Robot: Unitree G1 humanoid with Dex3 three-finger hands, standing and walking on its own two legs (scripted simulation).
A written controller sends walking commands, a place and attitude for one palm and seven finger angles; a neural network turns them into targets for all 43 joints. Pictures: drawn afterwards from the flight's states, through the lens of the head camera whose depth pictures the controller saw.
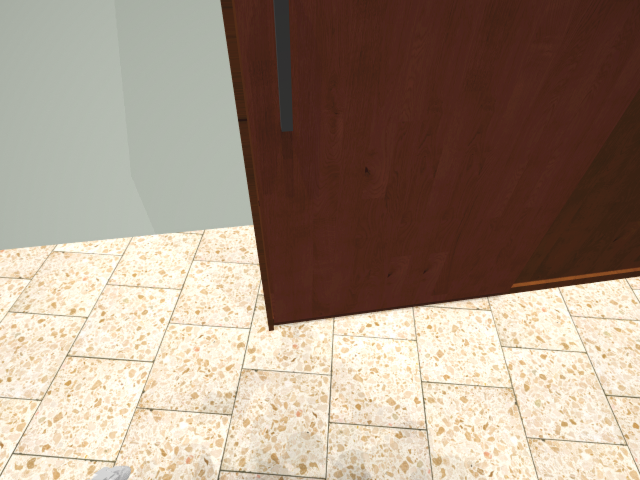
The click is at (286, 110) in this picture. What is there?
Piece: wardrobe's sliding door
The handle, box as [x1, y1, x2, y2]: [273, 0, 292, 131]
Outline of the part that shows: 273,0 281,130 285,131 292,130 288,0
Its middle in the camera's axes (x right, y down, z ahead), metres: -0.07 -0.34 +0.65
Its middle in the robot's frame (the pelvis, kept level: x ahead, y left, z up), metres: +0.74 +0.11 +0.24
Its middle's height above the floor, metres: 1.01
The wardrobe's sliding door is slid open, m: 0.00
